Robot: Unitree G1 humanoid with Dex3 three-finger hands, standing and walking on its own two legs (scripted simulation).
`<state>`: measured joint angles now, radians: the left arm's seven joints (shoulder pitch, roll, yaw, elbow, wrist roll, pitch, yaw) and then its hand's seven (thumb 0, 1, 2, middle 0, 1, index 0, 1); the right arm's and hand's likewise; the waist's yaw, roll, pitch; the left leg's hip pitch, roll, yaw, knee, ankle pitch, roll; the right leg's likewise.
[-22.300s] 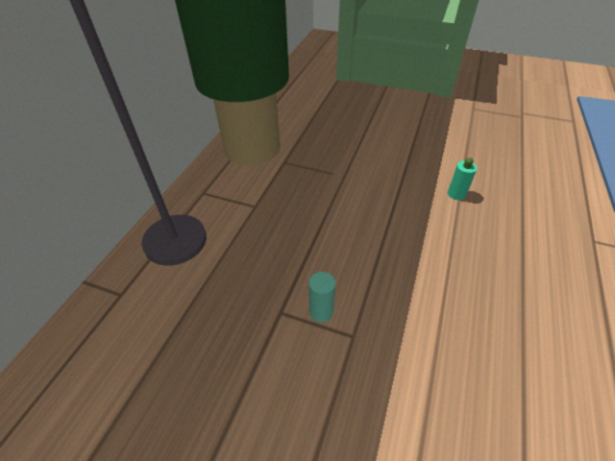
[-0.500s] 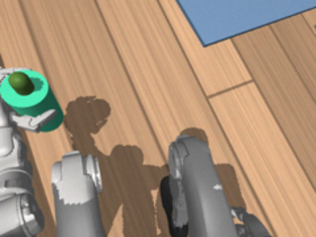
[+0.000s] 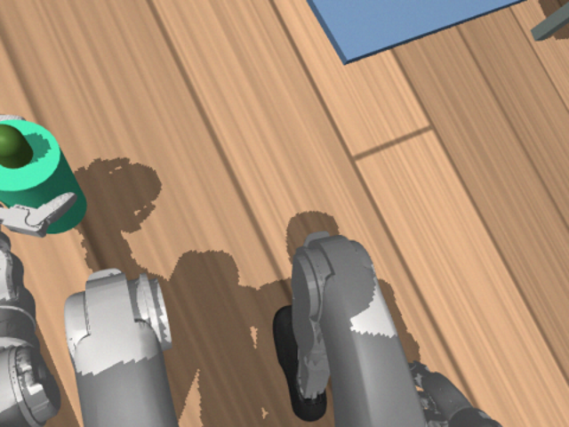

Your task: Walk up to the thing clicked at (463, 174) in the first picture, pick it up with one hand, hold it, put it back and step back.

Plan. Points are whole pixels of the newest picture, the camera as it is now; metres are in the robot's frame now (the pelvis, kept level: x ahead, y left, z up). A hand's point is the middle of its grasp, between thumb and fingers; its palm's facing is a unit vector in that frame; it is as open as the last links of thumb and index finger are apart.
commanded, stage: lower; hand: left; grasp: from the side
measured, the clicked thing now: (32, 177) +0.45 +0.25 -0.12
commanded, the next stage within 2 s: loosen in 0.88 s
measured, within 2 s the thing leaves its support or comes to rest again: rests again in 1.84 s
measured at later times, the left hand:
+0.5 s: hand (37, 188) +0.45 +0.26 -0.17, palm faces +0.28 -0.96 -0.04, open 11.5 cm
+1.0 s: hand (40, 191) +0.46 +0.26 -0.19, palm faces +0.29 -0.96 -0.03, open 11.5 cm
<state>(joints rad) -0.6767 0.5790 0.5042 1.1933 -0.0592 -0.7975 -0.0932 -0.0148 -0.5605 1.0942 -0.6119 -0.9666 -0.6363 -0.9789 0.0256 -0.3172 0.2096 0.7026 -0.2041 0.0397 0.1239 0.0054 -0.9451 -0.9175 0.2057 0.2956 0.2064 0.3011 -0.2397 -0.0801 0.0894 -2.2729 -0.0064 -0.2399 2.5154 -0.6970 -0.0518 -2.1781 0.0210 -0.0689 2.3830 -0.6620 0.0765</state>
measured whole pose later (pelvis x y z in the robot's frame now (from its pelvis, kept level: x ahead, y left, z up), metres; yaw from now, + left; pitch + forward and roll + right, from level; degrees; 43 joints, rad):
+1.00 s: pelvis -0.01 +0.02 -0.02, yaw -5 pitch +17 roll -17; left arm -0.71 0.80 0.52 1.40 -0.02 -0.99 0.02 -0.01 -0.56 1.09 -0.61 -0.96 -0.64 -0.97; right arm -0.11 -0.36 0.44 0.62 -0.34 0.04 0.15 0.00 -0.92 -0.91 0.21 0.30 0.21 0.30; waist -0.28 -0.22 0.28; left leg -2.24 -0.01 -0.36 2.63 -0.72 -0.03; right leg -2.09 0.06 -0.16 2.39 -0.64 0.09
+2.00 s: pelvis -0.01 +0.02 -0.01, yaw -4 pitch +21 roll -16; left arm -0.69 0.81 0.55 1.17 -0.11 -0.82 -0.16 -0.01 -0.52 0.05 -0.05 -0.01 -0.04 -0.01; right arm -0.02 -0.36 0.33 0.58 -0.23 0.09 0.12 0.00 -0.89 -0.90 0.21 0.30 0.21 0.30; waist -0.22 -0.14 0.14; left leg -2.26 0.00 -0.31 2.57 -0.70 -0.01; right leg -2.12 0.04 -0.13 2.36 -0.64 0.07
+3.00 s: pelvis +0.06 +0.00 +0.32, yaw +8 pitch +22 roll -3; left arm 0.15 0.30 0.12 0.26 -0.01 0.15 0.14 -0.01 -0.53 0.06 -0.06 -0.05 -0.06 -0.06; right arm 0.17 -0.23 0.01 0.48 0.05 0.05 -0.11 0.01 -0.90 -0.90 0.21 0.30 0.21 0.30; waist -0.04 0.01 -0.17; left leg -1.22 0.06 -0.06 1.42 -0.60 -0.03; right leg -1.18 -0.03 -0.03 1.38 -0.58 0.03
